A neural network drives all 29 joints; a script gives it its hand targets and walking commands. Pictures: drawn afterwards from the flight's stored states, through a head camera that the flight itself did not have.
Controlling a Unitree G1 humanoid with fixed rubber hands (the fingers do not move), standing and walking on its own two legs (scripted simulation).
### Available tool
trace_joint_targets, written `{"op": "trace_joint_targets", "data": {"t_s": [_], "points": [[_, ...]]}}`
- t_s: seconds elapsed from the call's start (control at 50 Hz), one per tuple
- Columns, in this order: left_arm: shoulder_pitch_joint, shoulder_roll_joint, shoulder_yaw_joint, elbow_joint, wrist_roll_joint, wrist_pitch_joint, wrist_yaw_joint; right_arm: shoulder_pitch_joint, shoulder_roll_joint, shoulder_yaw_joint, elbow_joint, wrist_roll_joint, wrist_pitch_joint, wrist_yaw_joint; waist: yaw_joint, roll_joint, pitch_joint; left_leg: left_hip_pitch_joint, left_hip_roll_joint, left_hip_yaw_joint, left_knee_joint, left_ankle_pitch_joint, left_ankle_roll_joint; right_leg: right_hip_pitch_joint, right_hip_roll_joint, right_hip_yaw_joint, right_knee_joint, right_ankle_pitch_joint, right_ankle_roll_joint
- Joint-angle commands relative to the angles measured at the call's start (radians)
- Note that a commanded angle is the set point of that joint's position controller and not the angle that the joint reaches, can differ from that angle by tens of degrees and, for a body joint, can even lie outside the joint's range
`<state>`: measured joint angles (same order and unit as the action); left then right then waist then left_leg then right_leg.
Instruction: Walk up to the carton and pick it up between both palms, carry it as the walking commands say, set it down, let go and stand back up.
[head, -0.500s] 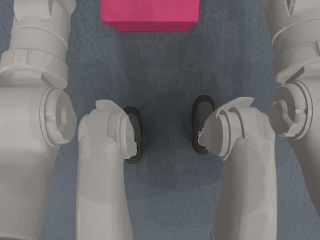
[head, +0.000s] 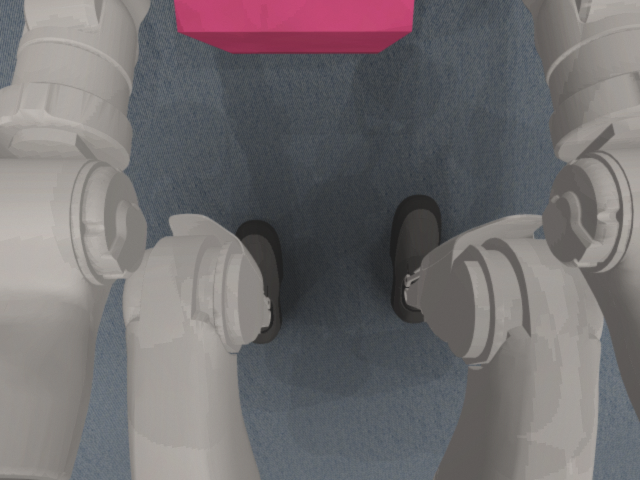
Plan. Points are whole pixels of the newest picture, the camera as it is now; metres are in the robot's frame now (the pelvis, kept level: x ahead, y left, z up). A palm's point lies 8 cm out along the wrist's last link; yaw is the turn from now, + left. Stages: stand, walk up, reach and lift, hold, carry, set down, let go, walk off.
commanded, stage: reach and lift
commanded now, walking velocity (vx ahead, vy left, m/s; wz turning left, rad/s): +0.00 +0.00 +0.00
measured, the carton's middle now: out of the picture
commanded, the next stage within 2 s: none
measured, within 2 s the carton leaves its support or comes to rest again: leaves its support in 1.52 s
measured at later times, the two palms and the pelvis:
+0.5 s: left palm out of the picture +0.57 +0.16 -0.18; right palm out of the picture +0.57 -0.16 -0.18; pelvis +0.00 +0.00 +0.00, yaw +0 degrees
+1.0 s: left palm out of the picture +0.57 +0.16 -0.18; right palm out of the picture +0.57 -0.14 -0.18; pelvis +0.00 +0.00 -0.01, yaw +1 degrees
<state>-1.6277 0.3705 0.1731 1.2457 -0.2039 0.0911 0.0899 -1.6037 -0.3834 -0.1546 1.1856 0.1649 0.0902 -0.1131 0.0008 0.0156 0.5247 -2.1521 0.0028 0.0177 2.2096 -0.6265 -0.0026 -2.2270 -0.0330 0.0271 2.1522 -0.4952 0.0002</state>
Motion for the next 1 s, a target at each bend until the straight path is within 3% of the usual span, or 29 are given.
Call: {"op": "trace_joint_targets", "data": {"t_s": [0.0,0.06,0.08,0.14,0.16,0.2,0.22,0.24,0.32,0.34,0.36,0.4,0.44,0.46,0.48,0.52,0.6,0.68,0.7,0.72,0.76,0.78,0.82,0.84,0.86,0.88,0.9,0.92,0.98], "points": [[-0.372,0.14,-0.205,-0.192,-0.05,-0.053,-0.002,-0.35,-0.158,0.047,-0.098,0.021,-0.066,-0.001,-0.063,0.037,-1.283,0.446,-0.047,-0.027,-0.19,0.351,-0.04,0.693,0.045,-0.053,-0.04,0.345,0.021],[-0.319,0.175,-0.124,-0.135,-0.01,-0.054,0.009,-0.33,-0.179,0.035,-0.051,0.0,-0.062,-0.002,-0.022,0.009,-1.247,0.396,-0.042,-0.023,-0.17,0.37,-0.035,0.655,0.047,-0.039,-0.038,0.346,0.026],[-0.33,0.169,-0.154,-0.112,-0.027,-0.046,-0.001,-0.277,-0.172,0.015,0.012,-0.008,-0.053,0.001,-0.077,-0.008,-1.233,0.421,-0.039,-0.03,-0.167,0.35,-0.041,0.638,0.039,-0.057,-0.038,0.332,0.03],[-0.378,0.132,-0.186,-0.139,-0.053,-0.039,-0.015,-0.339,-0.156,0.032,-0.064,0.007,-0.052,0.009,-0.071,0.001,-1.222,0.421,-0.037,-0.03,-0.194,0.321,-0.038,0.65,0.035,-0.051,-0.065,0.301,0.021],[-0.4,0.141,-0.164,-0.159,-0.058,-0.047,-0.015,-0.336,-0.145,0.068,-0.038,-0.012,-0.048,0.005,-0.059,-0.054,-1.232,0.373,-0.051,-0.014,-0.161,0.328,-0.043,0.686,0.037,-0.033,-0.076,0.297,0.021],[-0.365,0.164,-0.164,-0.143,-0.044,-0.046,-0.003,-0.35,-0.135,0.026,-0.074,-0.001,-0.055,0.0,-0.054,-0.015,-1.235,0.391,-0.046,-0.028,-0.181,0.326,-0.032,0.701,0.05,-0.043,-0.054,0.324,0.022],[-0.344,0.112,-0.146,-0.144,-0.022,-0.044,-0.003,-0.367,-0.129,0.061,-0.073,0.007,-0.055,0.006,-0.01,-0.011,-1.218,0.354,-0.056,-0.023,-0.177,0.331,-0.03,0.683,0.059,-0.033,-0.059,0.326,0.02],[-0.326,0.103,-0.17,-0.083,-0.047,-0.029,-0.019,-0.342,-0.092,0.084,-0.067,0.011,-0.047,0.009,-0.048,-0.079,-1.2,0.323,-0.05,-0.025,-0.185,0.284,-0.027,0.735,0.047,-0.039,-0.077,0.304,0.033],[-0.315,0.067,-0.168,-0.085,-0.047,-0.044,-0.022,-0.388,-0.035,0.166,-0.129,0.044,-0.057,0.019,0.027,-0.091,-1.208,0.339,-0.053,0.001,-0.161,0.336,-0.028,0.759,0.053,-0.019,-0.064,0.342,0.04],[-0.329,0.08,-0.148,-0.105,-0.032,-0.047,-0.022,-0.392,-0.035,0.153,-0.102,0.048,-0.053,0.022,0.019,-0.085,-1.196,0.297,-0.055,0.001,-0.177,0.3,-0.028,0.788,0.056,-0.015,-0.061,0.355,0.032],[-0.316,0.039,-0.176,-0.066,-0.037,-0.047,-0.026,-0.349,-0.057,0.108,-0.066,0.004,-0.057,0.015,-0.036,-0.048,-1.195,0.344,-0.061,0.006,-0.163,0.321,-0.037,0.751,0.056,-0.037,-0.058,0.336,0.028],[-0.351,0.024,-0.197,-0.142,-0.022,-0.053,-0.033,-0.315,-0.001,0.09,-0.034,0.006,-0.049,0.025,-0.025,0.006,-1.168,0.366,-0.066,-0.008,-0.171,0.314,-0.038,0.704,0.07,-0.031,-0.06,0.329,0.014],[-0.397,-0.05,-0.216,-0.14,-0.036,-0.049,-0.052,-0.398,0.02,0.111,-0.101,0.015,-0.058,0.038,-0.058,-0.012,-1.156,0.372,-0.065,-0.019,-0.177,0.297,-0.03,0.697,0.067,-0.037,-0.082,0.3,0.017],[-0.35,-0.045,-0.199,-0.091,-0.035,-0.037,-0.061,-0.321,-0.006,0.075,-0.046,-0.032,-0.05,0.032,-0.106,-0.023,-1.156,0.375,-0.068,-0.019,-0.154,0.309,-0.039,0.744,0.064,-0.044,-0.071,0.33,0.023],[-0.364,-0.091,-0.211,-0.11,-0.01,-0.037,-0.068,-0.34,0.074,0.081,-0.069,-0.022,-0.05,0.045,-0.063,0.007,-1.123,0.347,-0.069,0.005,-0.163,0.267,-0.041,0.73,0.073,-0.036,-0.086,0.286,0.014],[-0.388,-0.164,-0.206,-0.194,0.004,-0.044,-0.083,-0.351,0.101,0.057,-0.099,-0.049,-0.055,0.055,-0.105,0.026,-1.149,0.374,-0.082,-0.003,-0.167,0.295,-0.042,0.7,0.085,-0.063,-0.084,0.318,0.019],[-0.352,-0.233,-0.165,-0.141,0.055,-0.027,-0.108,-0.31,0.145,-0.005,-0.088,-0.111,-0.05,0.072,-0.105,0.042,-1.089,0.358,-0.099,-0.018,-0.169,0.29,-0.045,0.678,0.101,-0.059,-0.073,0.309,0.013],[-0.498,-0.493,-0.259,-0.165,0.017,0.001,-0.173,-0.384,0.461,0.041,-0.076,-0.108,-0.02,0.133,-0.119,0.088,-1.068,0.37,-0.092,-0.034,-0.179,0.289,-0.037,0.65,0.106,-0.063,-0.059,0.301,-0.002],[-0.51,-0.565,-0.265,-0.202,-0.012,-0.001,-0.196,-0.395,0.516,0.065,-0.133,-0.101,-0.023,0.149,-0.126,0.047,-1.06,0.338,-0.105,-0.03,-0.175,0.29,-0.039,0.695,0.106,-0.059,-0.065,0.314,-0.009],[-0.48,-0.606,-0.244,-0.168,0.036,0.003,-0.211,-0.399,0.604,0.078,-0.101,-0.095,-0.008,0.177,-0.066,0.04,-1.01,0.363,-0.103,-0.019,-0.163,0.283,-0.03,0.639,0.112,-0.059,-0.049,0.279,-0.003],[-0.484,-0.733,-0.251,-0.127,0.04,0.024,-0.252,-0.403,0.757,0.083,-0.106,-0.112,0.016,0.218,-0.096,0.042,-0.992,0.346,-0.109,-0.028,-0.175,0.26,-0.01,0.61,0.115,-0.075,-0.039,0.266,-0.004],[-0.498,-0.785,-0.245,-0.223,0.033,0.025,-0.269,-0.424,0.739,0.078,-0.182,-0.11,0.011,0.228,-0.12,0.066,-0.995,0.318,-0.118,-0.008,-0.171,0.258,-0.026,0.638,0.121,-0.074,-0.062,0.276,-0.014],[-0.471,-0.828,-0.237,-0.188,0.028,0.035,-0.291,-0.401,0.767,0.086,-0.186,-0.112,0.02,0.24,-0.118,0.038,-1.0,0.321,-0.124,-0.017,-0.157,0.265,-0.013,0.607,0.118,-0.084,-0.043,0.269,-0.01],[-0.513,-0.806,-0.233,-0.206,0.037,0.038,-0.298,-0.436,0.82,0.125,-0.168,-0.094,0.036,0.25,-0.08,-0.018,-0.961,0.201,-0.117,-0.003,-0.147,0.196,-0.012,0.689,0.12,-0.054,-0.041,0.257,-0.021],[-0.447,-0.881,-0.216,-0.172,0.057,0.049,-0.309,-0.441,0.814,0.077,-0.187,-0.109,0.031,0.259,-0.09,0.059,-0.96,0.233,-0.123,0.015,-0.158,0.209,-0.013,0.648,0.128,-0.068,-0.068,0.242,-0.018],[-0.462,-0.863,-0.226,-0.189,0.031,0.048,-0.314,-0.441,0.796,0.1,-0.183,-0.099,0.038,0.256,-0.11,0.033,-0.989,0.232,-0.116,0.004,-0.139,0.174,-0.012,0.662,0.118,-0.069,-0.044,0.223,-0.015],[-0.484,-0.845,-0.223,-0.213,0.043,0.054,-0.319,-0.487,0.83,0.113,-0.218,-0.08,0.037,0.261,-0.054,0.027,-0.987,0.236,-0.12,0.026,-0.132,0.217,-0.021,0.718,0.121,-0.052,-0.057,0.249,-0.016],[-0.5,-0.862,-0.21,-0.229,0.032,0.049,-0.322,-0.43,0.856,0.106,-0.191,-0.097,0.051,0.269,-0.095,-0.016,-0.935,0.179,-0.118,0.006,-0.139,0.195,-0.006,0.687,0.119,-0.042,-0.068,0.249,-0.015],[-0.49,-0.893,-0.243,-0.219,0.018,0.055,-0.335,-0.446,0.857,0.095,-0.215,-0.092,0.043,0.275,-0.114,0.042,-0.966,0.22,-0.124,0.006,-0.129,0.244,-0.001,0.659,0.123,-0.061,-0.049,0.29,-0.018]]}}
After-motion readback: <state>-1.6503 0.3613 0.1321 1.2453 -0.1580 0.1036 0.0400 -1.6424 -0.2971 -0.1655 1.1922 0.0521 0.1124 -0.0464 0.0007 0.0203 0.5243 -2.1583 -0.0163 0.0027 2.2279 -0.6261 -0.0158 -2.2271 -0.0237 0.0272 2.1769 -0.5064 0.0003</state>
